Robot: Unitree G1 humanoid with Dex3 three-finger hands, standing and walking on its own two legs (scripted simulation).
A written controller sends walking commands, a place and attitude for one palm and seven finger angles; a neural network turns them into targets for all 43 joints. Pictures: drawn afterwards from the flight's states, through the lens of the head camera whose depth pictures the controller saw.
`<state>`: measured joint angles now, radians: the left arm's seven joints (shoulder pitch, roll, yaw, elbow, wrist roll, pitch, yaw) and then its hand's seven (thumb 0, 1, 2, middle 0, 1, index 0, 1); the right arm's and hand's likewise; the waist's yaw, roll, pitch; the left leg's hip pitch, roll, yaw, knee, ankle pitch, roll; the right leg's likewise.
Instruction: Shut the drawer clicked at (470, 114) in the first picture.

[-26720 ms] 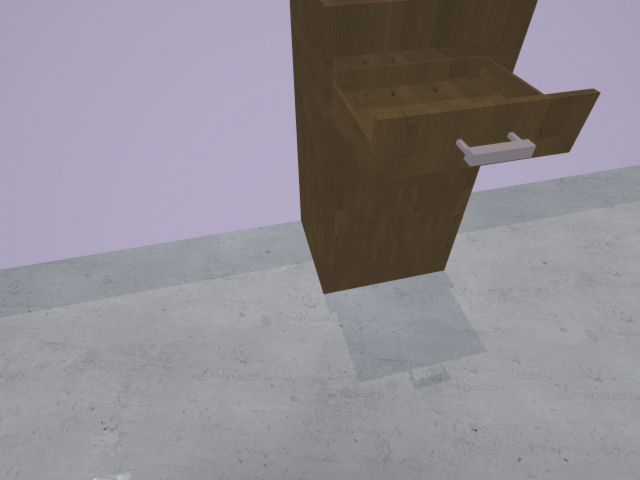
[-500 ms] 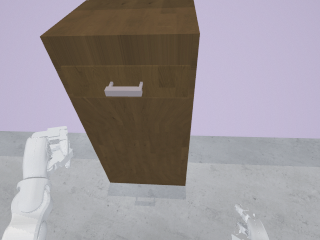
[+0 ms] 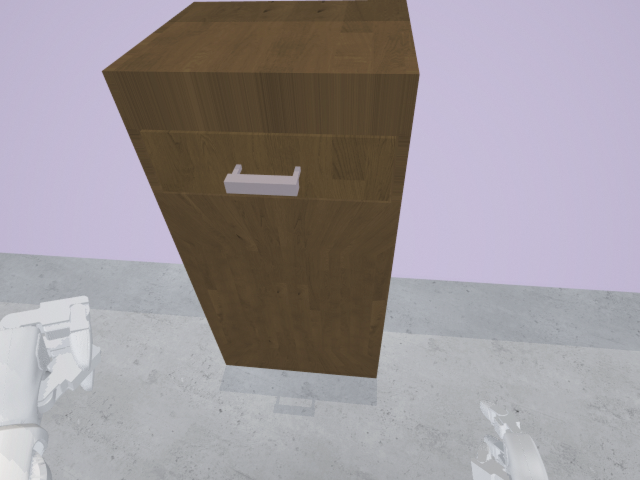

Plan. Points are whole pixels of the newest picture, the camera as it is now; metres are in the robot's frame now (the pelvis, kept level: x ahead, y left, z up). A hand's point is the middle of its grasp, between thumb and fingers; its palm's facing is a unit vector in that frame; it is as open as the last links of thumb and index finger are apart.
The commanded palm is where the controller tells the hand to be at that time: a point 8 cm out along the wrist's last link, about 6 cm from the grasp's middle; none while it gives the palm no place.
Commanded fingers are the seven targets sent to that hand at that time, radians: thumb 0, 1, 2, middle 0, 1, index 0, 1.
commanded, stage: step back with the hand held close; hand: left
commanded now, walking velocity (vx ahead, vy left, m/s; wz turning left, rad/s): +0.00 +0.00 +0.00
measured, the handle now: (264, 177) +0.60 +0.20 +0.06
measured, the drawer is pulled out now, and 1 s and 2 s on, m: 0.00 0.00 0.00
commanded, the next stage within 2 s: stop stepping back and stand still in 1.28 s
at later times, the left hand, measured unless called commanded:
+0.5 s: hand (72, 373) +0.16 +0.26 +0.14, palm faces +0.26 -0.82 -0.51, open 3.2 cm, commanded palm +0.10 +0.30 +0.17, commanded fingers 0.00 0.90 0.90 -1.40 -1.60 -1.40 -1.60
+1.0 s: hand out of the picture +0.08 +0.28 +0.16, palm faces +0.38 -0.82 -0.44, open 3.2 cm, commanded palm +0.00 +0.32 +0.17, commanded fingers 0.00 0.90 0.90 -1.40 -1.60 -1.40 -1.60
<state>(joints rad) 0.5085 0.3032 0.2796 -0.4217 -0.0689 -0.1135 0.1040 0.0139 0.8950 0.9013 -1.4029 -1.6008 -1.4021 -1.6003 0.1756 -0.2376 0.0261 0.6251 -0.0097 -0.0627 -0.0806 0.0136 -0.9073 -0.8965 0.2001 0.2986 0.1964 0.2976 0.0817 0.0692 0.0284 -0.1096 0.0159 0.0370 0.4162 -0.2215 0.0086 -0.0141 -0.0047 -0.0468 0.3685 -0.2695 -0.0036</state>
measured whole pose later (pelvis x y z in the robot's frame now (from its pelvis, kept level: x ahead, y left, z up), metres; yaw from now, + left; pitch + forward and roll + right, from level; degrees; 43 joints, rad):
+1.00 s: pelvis -0.12 +0.04 -0.01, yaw +2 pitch -1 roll -5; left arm 0.56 0.40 0.36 -0.56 -0.01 -0.27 0.15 0.01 0.89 0.90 -1.40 -1.60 -1.40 -1.60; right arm 0.23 -0.22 -0.01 0.59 -0.01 -0.06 -0.09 0.01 -0.91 -0.90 0.20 0.30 0.20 0.30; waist -0.02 0.05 0.05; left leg -0.45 0.02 -0.01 0.55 -0.11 0.08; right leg -0.36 0.06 -0.01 0.70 -0.31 0.03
